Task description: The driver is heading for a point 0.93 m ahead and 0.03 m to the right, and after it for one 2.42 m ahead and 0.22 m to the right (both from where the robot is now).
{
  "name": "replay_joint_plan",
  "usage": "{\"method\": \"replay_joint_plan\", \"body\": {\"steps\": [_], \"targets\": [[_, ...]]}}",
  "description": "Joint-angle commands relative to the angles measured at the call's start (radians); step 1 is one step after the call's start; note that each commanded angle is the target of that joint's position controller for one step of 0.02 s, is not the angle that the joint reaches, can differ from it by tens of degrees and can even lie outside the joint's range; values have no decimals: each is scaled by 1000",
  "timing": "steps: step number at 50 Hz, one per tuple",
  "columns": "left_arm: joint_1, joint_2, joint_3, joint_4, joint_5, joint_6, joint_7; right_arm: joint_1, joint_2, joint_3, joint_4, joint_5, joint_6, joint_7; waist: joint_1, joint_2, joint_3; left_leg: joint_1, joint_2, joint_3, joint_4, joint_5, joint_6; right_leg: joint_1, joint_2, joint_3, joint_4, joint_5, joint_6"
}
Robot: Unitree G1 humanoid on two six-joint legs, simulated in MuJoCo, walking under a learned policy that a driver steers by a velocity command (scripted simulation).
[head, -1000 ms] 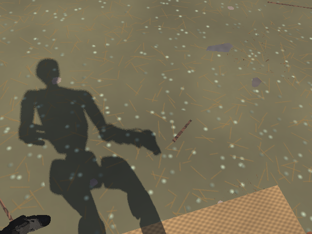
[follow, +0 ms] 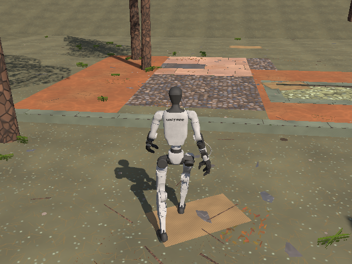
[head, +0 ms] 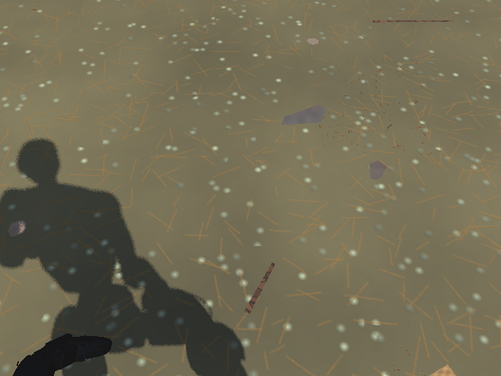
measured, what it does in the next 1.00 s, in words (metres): walks ahead: left foot, then right foot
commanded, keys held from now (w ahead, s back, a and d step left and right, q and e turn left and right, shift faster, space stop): e+shift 0.34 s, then shift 0.08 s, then q+shift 0.26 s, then w+q+shift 0.32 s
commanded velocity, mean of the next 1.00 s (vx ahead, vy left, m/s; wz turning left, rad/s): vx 0.28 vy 0.00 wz -0.17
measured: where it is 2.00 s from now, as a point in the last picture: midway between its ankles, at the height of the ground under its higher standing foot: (164, 137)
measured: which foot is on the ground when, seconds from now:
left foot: down 0.00-0.00, up 0.02-0.42, down 0.44-0.78, up 0.80-1.00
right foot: down 0.00-0.46, up 0.48-0.74, down 0.76-1.00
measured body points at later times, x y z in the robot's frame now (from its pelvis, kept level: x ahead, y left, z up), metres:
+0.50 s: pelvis +0.27 -0.02 +0.02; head +0.30 -0.05 +0.47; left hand +0.52 +0.19 -0.07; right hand +0.36 -0.34 -0.05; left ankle +0.44 +0.00 -0.70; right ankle +0.14 -0.06 -0.66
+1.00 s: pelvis +0.37 -0.07 +0.05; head +0.36 -0.08 +0.50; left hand +0.46 +0.22 -0.05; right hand +0.49 -0.38 -0.04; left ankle +0.45 +0.08 -0.58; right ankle +0.28 -0.17 -0.70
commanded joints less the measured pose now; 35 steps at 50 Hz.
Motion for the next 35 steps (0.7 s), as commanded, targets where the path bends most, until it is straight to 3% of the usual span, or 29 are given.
{"method": "replay_joint_plan", "body": {"steps": [1,2,3,4,5,7,9,11,14,16,18,20,21,22,23,24,25,26,27,28,29,30,32,34,35], "targets": [[345,333,108,1,-87,-18,64,-67,-114,-21,-202,0,-47,-5,127,-262,-294,-946,-138,-122,1041,-9,-15,1146,-259,674,-205,226,-212],[356,329,106,-51,-48,-28,65,-90,-185,-19,-232,21,-90,0,187,-123,-558,-976,-155,-423,1175,-81,7,1186,-390,1012,-338,123,-310],[325,263,92,-53,-30,-41,66,-233,-211,-27,-278,49,-99,-3,197,10,-441,-984,-105,-457,1119,-8,24,1056,-345,878,-358,228,-248],[279,235,84,-41,-34,-57,62,-253,-191,-22,-295,50,-98,-10,121,91,-238,-982,-76,-426,1012,24,27,844,-283,728,-371,351,-213],[201,189,72,-51,-42,-66,66,-236,-194,-29,-272,29,-88,-16,65,130,-170,-939,-27,-418,929,53,29,697,-224,614,-371,394,-179],[124,163,64,-76,-31,-64,76,-197,-208,-42,-259,10,-53,-9,5,91,-79,-846,-9,-409,845,93,15,475,-160,518,-416,522,-158],[110,154,63,-60,-41,-59,90,-211,-167,-34,-270,-10,-33,-8,-9,66,-60,-804,-24,-370,695,151,-11,357,-91,430,-398,673,-125],[122,169,70,-42,-43,-38,110,-277,-127,-23,-299,-19,-25,-11,6,44,-82,-789,-85,-333,566,241,-28,309,-28,392,-346,779,-80],[148,165,74,-22,-64,7,140,-390,-115,-16,-337,-2,-22,-5,50,-13,-144,-716,-173,-331,318,415,-24,300,35,415,-283,670,34],[179,171,78,-9,-70,26,158,-484,-116,-15,-363,5,-28,9,85,-51,-150,-697,-209,-346,166,501,-8,335,40,480,-264,532,90],[188,158,76,-6,-57,34,169,-520,-138,-21,-367,13,-38,24,96,-77,-137,-687,-207,-374,62,544,3,392,25,535,-242,430,110],[186,119,65,-10,-34,31,173,-471,-168,-35,-338,12,-50,30,85,-113,-154,-631,-177,-408,19,575,22,456,-2,577,-161,384,104],[175,103,58,-15,-28,28,168,-409,-175,-42,-317,6,-56,26,62,-127,-174,-576,-156,-412,-18,597,39,490,5,577,-85,391,105],[157,69,40,-21,-27,25,156,-312,-166,-40,-290,-8,-64,22,12,-86,-229,-444,-103,-399,-114,731,77,510,33,514,64,351,118],[235,-10,12,-20,-7,21,145,-295,-177,-33,-291,-24,-64,15,51,111,-314,-161,88,-586,-31,1111,191,320,124,441,340,-229,155],[398,28,11,-3,-29,16,128,-262,-174,-31,-279,-41,-48,12,115,313,-405,18,334,-988,-22,1114,439,117,194,430,537,-578,202],[413,118,26,58,-26,23,120,-311,-116,-23,-299,-15,-38,14,98,187,-395,-101,305,-1056,-75,766,444,137,99,449,587,-473,222],[286,157,35,56,-20,42,119,-345,-80,-11,-310,2,-26,21,65,109,-275,-210,194,-929,-97,542,380,126,65,362,606,-408,243],[219,147,36,43,-9,52,122,-369,-95,-10,-313,15,-8,30,68,66,-184,-319,119,-874,-139,368,332,103,59,302,574,-368,251],[179,144,38,21,2,56,126,-390,-139,-26,-318,31,9,30,72,54,-107,-403,80,-863,-175,230,305,94,52,280,497,-342,252],[162,114,31,14,-5,54,124,-391,-176,-42,-320,34,26,28,81,75,-56,-475,28,-826,-205,170,267,131,50,261,369,-340,241],[155,83,24,19,-10,47,125,-376,-185,-52,-322,30,37,27,73,99,-45,-500,-9,-788,-222,174,246,178,64,235,261,-358,233],[158,44,15,34,-15,32,130,-348,-186,-65,-322,27,51,22,65,153,-86,-477,-32,-775,-227,205,251,252,85,223,120,-366,220],[162,46,18,48,-19,24,128,-333,-190,-77,-325,38,56,18,65,195,-124,-458,-26,-806,-239,153,255,302,89,246,13,-285,200],[180,58,21,51,-18,18,122,-326,-196,-82,-324,51,61,11,78,205,-165,-472,-32,-818,-269,-24,246,356,91,244,-50,-260,185]]}}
